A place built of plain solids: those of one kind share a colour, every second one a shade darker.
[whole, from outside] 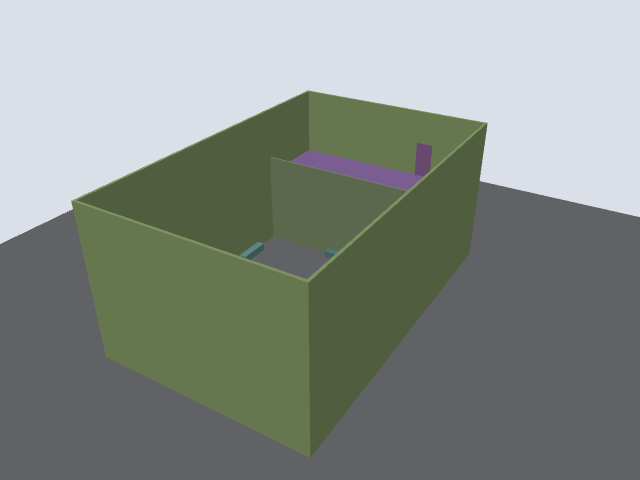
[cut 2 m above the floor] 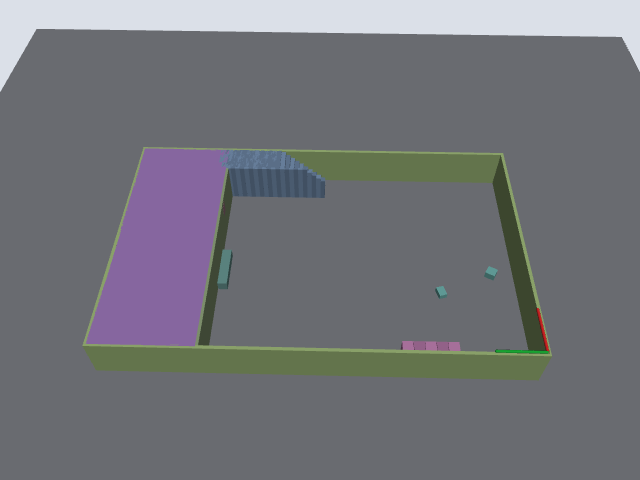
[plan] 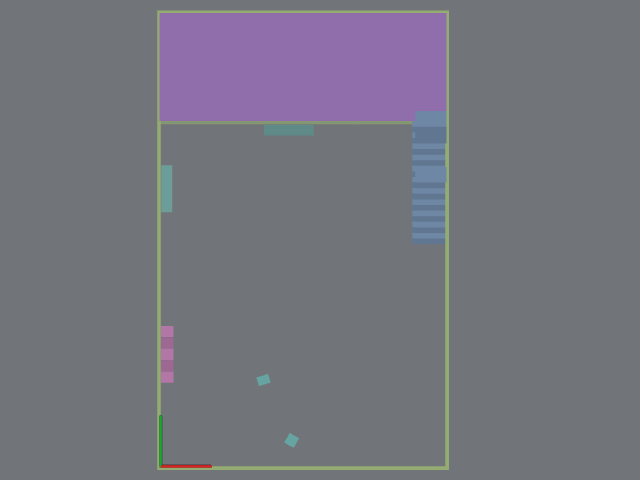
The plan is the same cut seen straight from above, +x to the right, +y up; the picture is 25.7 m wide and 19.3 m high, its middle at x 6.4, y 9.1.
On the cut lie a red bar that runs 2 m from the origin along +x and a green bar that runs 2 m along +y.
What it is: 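A drill hall 11.4 x 18.2 m, 8.4 m high, its floor clear; high windows 1.46 m broad every 4.0 m along both long walls, over 6.29 m; across the rear end a balcony 4.3 m deep at 4.49 m over closed stores; against a long wall a straight stair 1.21 m broad in ONE RUN of 23 risers of 0.195 m; closed guards 1.02 m over every tread and the balcony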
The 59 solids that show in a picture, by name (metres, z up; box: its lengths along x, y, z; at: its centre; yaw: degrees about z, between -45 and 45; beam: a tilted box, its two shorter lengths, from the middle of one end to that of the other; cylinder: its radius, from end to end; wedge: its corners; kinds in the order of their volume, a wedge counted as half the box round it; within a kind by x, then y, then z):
{
 "gal_1": {"box": [11.54, 4.35, 4.54], "at": [5.72, 16.05, 2.22]},
 "wall_1": {"box": [0.15, 18.48, 8.5], "at": [-0.07, 9.09, 4.2]},
 "wall_2": {"box": [11.74, 0.15, 8.5], "at": [5.72, -0.07, 4.2]},
 "wall_3": {"box": [11.74, 0.15, 8.5], "at": [5.72, 18.25, 4.2]},
 "wall_4": {"box": [0.15, 18.48, 8.5], "at": [11.52, 9.09, 4.2]},
 "stair_1": {"box": [0.12, 0.23, 1.27], "at": [10.17, 9.04, 0.58]},
 "stair_2": {"box": [0.12, 0.23, 1.46], "at": [10.17, 9.27, 0.68]},
 "stair_3": {"box": [0.12, 0.23, 1.66], "at": [10.17, 9.49, 0.78]},
 "stair_4": {"box": [0.12, 0.23, 1.85], "at": [10.17, 9.72, 0.88]},
 "stair_5": {"box": [0.12, 0.23, 2.05], "at": [10.17, 9.94, 0.97]},
 "stair_6": {"box": [0.12, 0.23, 2.24], "at": [10.17, 10.17, 1.07]},
 "stair_7": {"box": [0.12, 0.23, 2.44], "at": [10.17, 10.39, 1.17]},
 "stair_8": {"box": [0.12, 0.23, 2.63], "at": [10.17, 10.62, 1.27]},
 "stair_9": {"box": [0.12, 0.23, 2.83], "at": [10.17, 10.84, 1.36]},
 "stair_10": {"box": [0.12, 0.23, 3.02], "at": [10.17, 11.07, 1.46]},
 "stair_11": {"box": [0.12, 0.23, 3.22], "at": [10.17, 11.29, 1.56]},
 "stair_12": {"box": [0.12, 0.23, 3.41], "at": [10.17, 11.52, 1.66]},
 "stair_13": {"box": [0.12, 0.23, 3.61], "at": [10.17, 11.74, 1.76]},
 "stair_14": {"box": [0.12, 0.23, 3.81], "at": [10.17, 11.97, 1.85]},
 "stair_15": {"box": [0.12, 0.23, 4.0], "at": [10.17, 12.19, 1.95]},
 "stair_16": {"box": [0.12, 0.23, 4.2], "at": [10.17, 12.42, 2.05]},
 "stair_17": {"box": [0.12, 0.23, 4.39], "at": [10.17, 12.64, 2.15]},
 "stair_18": {"box": [0.12, 0.23, 4.59], "at": [10.17, 12.87, 2.24]},
 "stair_19": {"box": [0.12, 0.23, 4.78], "at": [10.17, 13.09, 2.34]},
 "stair_20": {"box": [0.12, 0.23, 4.98], "at": [10.17, 13.32, 2.44]},
 "stair_21": {"box": [0.12, 0.23, 5.17], "at": [10.17, 13.54, 2.54]},
 "stair_22": {"box": [0.12, 0.23, 5.56], "at": [10.17, 13.77, 2.73]},
 "stair_23": {"box": [1.26, 0.64, 0.25], "at": [10.86, 9.25, 0.07]},
 "stair_24": {"box": [1.26, 0.64, 0.44], "at": [10.86, 9.47, 0.17]},
 "stair_25": {"box": [1.26, 0.64, 0.64], "at": [10.86, 9.7, 0.27]},
 "stair_26": {"box": [1.26, 0.64, 0.83], "at": [10.86, 9.92, 0.37]},
 "stair_27": {"box": [1.26, 0.64, 1.03], "at": [10.86, 10.15, 0.46]},
 "stair_28": {"box": [1.26, 0.64, 1.22], "at": [10.86, 10.37, 0.56]},
 "stair_29": {"box": [1.26, 0.64, 1.42], "at": [10.86, 10.6, 0.66]},
 "stair_30": {"box": [1.26, 0.64, 1.61], "at": [10.86, 10.82, 0.76]},
 "stair_31": {"box": [1.26, 0.64, 1.81], "at": [10.86, 11.05, 0.85]},
 "stair_32": {"box": [1.26, 0.64, 2.0], "at": [10.86, 11.27, 0.95]},
 "stair_33": {"box": [1.26, 0.64, 2.2], "at": [10.86, 11.5, 1.05]},
 "stair_34": {"box": [1.26, 0.64, 2.39], "at": [10.86, 11.72, 1.15]},
 "stair_35": {"box": [1.26, 0.64, 2.59], "at": [10.86, 11.95, 1.25]},
 "stair_36": {"box": [1.26, 0.64, 2.98], "at": [10.86, 12.4, 1.44]},
 "stair_37": {"box": [1.26, 0.64, 3.18], "at": [10.86, 12.62, 1.54]},
 "stair_38": {"box": [1.26, 0.64, 3.37], "at": [10.86, 12.85, 1.64]},
 "stair_39": {"box": [1.26, 0.64, 3.57], "at": [10.86, 13.07, 1.73]},
 "stair_40": {"box": [1.26, 0.64, 3.76], "at": [10.86, 13.3, 1.83]},
 "stair_41": {"box": [1.26, 0.64, 3.96], "at": [10.86, 13.52, 1.93]},
 "stair_42": {"box": [1.26, 0.64, 4.15], "at": [10.86, 13.75, 2.03]},
 "stair_43": {"box": [1.26, 0.64, 4.35], "at": [10.86, 13.97, 2.12]},
 "piece_1": {"box": [10.11, 0.12, 5.56], "at": [5.05, 13.82, 2.73]},
 "locker_1": {"box": [0.5, 0.45, 1.87], "at": [0.26, 3.58, 0.89]},
 "locker_2": {"box": [0.5, 0.45, 1.87], "at": [0.26, 4.04, 0.89]},
 "locker_3": {"box": [0.5, 0.45, 1.87], "at": [0.26, 4.5, 0.89]},
 "locker_4": {"box": [0.5, 0.45, 1.87], "at": [0.26, 4.96, 0.89]},
 "locker_5": {"box": [0.5, 0.45, 1.87], "at": [0.26, 5.42, 0.89]},
 "bench_1": {"box": [0.44, 1.9, 0.5], "at": [0.24, 11.16, 0.2]},
 "bench_2": {"box": [2.0, 0.44, 0.5], "at": [5.15, 13.52, 0.2]},
 "box_cardboard_1": {"box": [0.49, 0.37, 0.3], "at": [4.13, 3.47, 0.1], "yaw": 16.9},
 "box_cardboard_2": {"box": [0.44, 0.45, 0.38], "at": [5.26, 1.04, 0.14], "yaw": -29.8},
 "door_1": {"box": [0.95, 0.04, 2.1], "at": [8.09, 18.16, 5.49]}
}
